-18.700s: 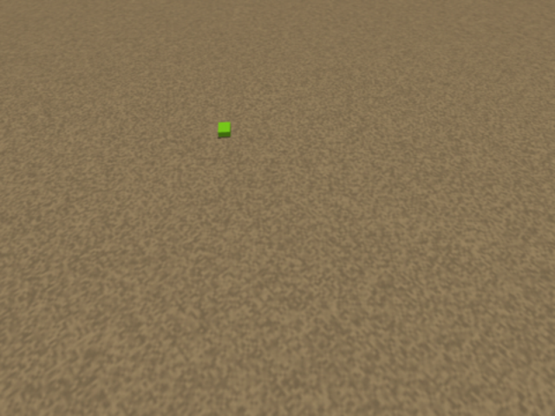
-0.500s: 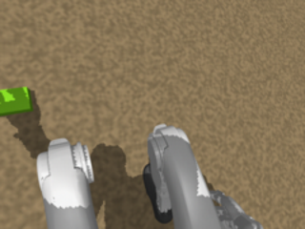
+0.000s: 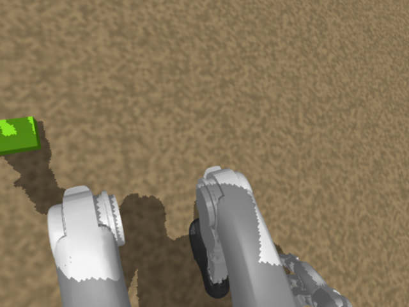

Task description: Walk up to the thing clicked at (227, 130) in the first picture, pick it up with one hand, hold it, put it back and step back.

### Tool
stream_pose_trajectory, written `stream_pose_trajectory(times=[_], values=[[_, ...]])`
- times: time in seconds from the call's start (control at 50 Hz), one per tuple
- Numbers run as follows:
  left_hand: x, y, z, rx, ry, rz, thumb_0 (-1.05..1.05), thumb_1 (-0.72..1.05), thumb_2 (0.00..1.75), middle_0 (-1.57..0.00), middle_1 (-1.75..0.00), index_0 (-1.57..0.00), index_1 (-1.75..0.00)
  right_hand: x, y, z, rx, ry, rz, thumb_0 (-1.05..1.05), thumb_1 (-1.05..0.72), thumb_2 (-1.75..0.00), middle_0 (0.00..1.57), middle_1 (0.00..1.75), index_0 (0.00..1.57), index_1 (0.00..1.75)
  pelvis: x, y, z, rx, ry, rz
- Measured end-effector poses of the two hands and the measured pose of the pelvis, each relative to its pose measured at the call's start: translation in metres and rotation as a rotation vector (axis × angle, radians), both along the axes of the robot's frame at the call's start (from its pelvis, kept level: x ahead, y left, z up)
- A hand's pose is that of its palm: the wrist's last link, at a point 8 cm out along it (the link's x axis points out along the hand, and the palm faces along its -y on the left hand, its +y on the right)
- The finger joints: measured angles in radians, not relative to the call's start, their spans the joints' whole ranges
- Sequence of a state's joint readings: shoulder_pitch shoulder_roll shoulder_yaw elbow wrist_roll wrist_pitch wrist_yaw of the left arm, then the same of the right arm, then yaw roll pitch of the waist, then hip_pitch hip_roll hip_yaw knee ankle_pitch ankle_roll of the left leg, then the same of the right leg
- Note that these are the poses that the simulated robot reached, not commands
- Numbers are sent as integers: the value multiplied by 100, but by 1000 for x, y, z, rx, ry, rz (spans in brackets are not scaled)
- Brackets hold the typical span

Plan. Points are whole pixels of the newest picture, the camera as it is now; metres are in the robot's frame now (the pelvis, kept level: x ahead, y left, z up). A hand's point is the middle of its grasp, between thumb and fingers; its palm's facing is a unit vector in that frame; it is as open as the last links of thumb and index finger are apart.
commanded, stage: rise first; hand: left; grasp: from above
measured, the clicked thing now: (12, 136) +0.45 +0.34 -0.30
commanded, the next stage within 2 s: approach in 0.28 s
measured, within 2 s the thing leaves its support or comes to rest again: neither
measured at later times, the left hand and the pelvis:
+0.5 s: hand out of the picture +0.41 +0.37 -0.18, palm faces -0.45 -0.08 -0.89, open 13.7 cm; pelvis +0.00 +0.00 +0.00, yaw +0 degrees
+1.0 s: hand out of the picture +0.45 +0.32 -0.17, palm faces -0.47 -0.08 -0.88, open 13.2 cm; pelvis +0.00 -0.01 +0.01, yaw +1 degrees
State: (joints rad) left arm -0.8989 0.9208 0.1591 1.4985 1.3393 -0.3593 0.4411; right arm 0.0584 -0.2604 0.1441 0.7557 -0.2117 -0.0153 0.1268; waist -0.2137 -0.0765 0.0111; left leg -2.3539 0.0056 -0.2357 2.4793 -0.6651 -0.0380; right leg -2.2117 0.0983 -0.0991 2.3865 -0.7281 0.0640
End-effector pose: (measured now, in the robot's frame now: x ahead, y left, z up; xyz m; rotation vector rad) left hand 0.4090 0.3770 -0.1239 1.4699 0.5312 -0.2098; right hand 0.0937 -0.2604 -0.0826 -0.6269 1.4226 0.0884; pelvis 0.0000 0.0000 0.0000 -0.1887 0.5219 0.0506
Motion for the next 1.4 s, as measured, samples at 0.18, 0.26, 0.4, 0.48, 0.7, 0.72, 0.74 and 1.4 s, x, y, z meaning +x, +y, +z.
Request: stream_pose_trajectory(times=[0.18,0.26,0.4,0.48,0.7,0.72,0.74,1.4], values=[[3,1,-1,13,-2,13,0,-45,94,-17,-95,-17,-95,-2,1,0,2,-8,-4,0,-91,-90,20,30,20,30,0,0,-2,-2,-1,-1],[1,0,-3,12,16,7,0,-46,95,-17,-95,-16,-95,-3,1,-1,7,-5,-6,0,-91,-90,20,30,20,30,0,0,-1,-1,0,-1],[3,-1,-3,3,1,4,0,-46,95,-17,-95,-16,-95,-5,2,-1,11,3,-3,0,-91,-90,20,30,20,30,0,0,-1,-2,-2,-3],[6,-2,-2,13,-1,-10,0,-46,95,-17,-95,-16,-95,-5,1,0,10,0,-9,0,-91,-90,20,30,20,30,0,0,-1,-2,1,-2],[45,-47,15,22,-61,-92,0,-43,92,-16,-99,-18,-98,-9,2,9,17,-33,-59,0,-91,-90,20,30,20,30,1,0,7,1,33,1],[49,-52,16,20,-66,-90,0,-43,91,-16,-99,-18,-98,-11,2,10,18,-37,-65,0,-91,-90,20,30,20,30,1,0,8,1,35,0],[52,-56,17,19,-67,-84,0,-43,91,-17,-99,-18,-98,-12,2,12,19,-42,-71,0,-91,-90,20,30,20,30,1,-1,8,2,37,0],[37,-35,-12,-25,11,-58,0,-34,85,-25,-89,-27,-87,-18,-2,15,-17,11,-8,0,-90,-90,20,30,20,30,0,-2,3,-8,-1,-8]])
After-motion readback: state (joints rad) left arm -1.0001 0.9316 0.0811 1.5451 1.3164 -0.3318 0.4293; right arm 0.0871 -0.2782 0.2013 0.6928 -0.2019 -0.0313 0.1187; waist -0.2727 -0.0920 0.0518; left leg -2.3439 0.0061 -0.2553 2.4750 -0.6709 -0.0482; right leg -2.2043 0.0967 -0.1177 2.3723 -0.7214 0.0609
